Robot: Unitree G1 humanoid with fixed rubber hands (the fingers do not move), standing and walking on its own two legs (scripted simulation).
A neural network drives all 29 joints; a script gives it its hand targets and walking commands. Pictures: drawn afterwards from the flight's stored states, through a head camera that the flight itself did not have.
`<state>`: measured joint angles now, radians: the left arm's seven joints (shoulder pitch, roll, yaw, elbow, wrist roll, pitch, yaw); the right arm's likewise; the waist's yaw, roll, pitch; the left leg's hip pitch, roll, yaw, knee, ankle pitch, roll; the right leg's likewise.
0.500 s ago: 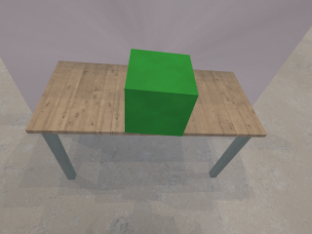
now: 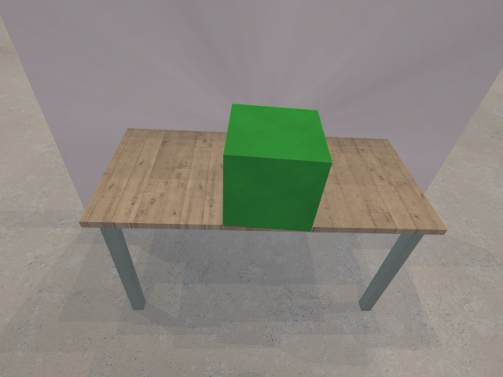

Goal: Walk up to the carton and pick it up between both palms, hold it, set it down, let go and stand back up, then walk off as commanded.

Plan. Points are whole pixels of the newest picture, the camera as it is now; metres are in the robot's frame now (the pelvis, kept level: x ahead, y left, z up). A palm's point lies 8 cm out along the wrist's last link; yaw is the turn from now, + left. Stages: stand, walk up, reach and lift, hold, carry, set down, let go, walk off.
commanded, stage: walk off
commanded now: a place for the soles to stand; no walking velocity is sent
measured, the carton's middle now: (271, 167) +0.69 -0.05 -0.05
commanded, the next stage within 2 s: stand in 0.90 s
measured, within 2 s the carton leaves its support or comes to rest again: neither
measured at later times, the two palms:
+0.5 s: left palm out of the picture +0.09 +0.26 -0.11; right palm out of the picture +0.12 -0.37 -0.08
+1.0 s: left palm (87, 364) +0.19 +0.27 -0.09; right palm out of the picture +0.14 -0.34 -0.09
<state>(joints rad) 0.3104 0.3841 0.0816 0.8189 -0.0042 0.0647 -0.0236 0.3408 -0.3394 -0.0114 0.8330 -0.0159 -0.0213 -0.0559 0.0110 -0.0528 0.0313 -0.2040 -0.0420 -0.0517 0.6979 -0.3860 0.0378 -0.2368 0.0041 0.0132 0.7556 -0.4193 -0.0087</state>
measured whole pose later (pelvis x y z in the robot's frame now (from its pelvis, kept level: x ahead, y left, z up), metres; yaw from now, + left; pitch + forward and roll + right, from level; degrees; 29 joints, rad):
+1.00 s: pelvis +0.08 -0.04 +0.02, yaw +2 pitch -5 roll +0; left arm 0.12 0.38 0.07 0.90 -0.01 0.00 0.00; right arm 0.21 -0.36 -0.01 0.93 0.02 -0.01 -0.04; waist -0.02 -0.02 0.19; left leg -0.14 -0.04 -0.05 0.57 -0.35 0.02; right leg -0.21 0.04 -0.01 0.53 -0.22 -0.03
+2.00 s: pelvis +0.09 -0.07 +0.03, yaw +3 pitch -4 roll +0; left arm 0.10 0.34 0.04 1.11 -0.02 -0.02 0.02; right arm 0.13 -0.34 -0.02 1.13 0.01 -0.02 -0.03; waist 0.01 0.00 0.06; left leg -0.04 0.00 -0.09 0.32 -0.22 -0.03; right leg -0.11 0.07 -0.05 0.31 -0.14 -0.08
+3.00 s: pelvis +0.10 -0.08 +0.03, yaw +3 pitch -3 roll +0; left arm 0.12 0.32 0.05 1.08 -0.02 -0.02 0.02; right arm 0.17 -0.35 -0.01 1.10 0.01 -0.02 -0.04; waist 0.01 0.01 0.05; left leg -0.05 0.02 -0.10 0.34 -0.24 -0.04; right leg -0.11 0.08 -0.05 0.32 -0.16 -0.08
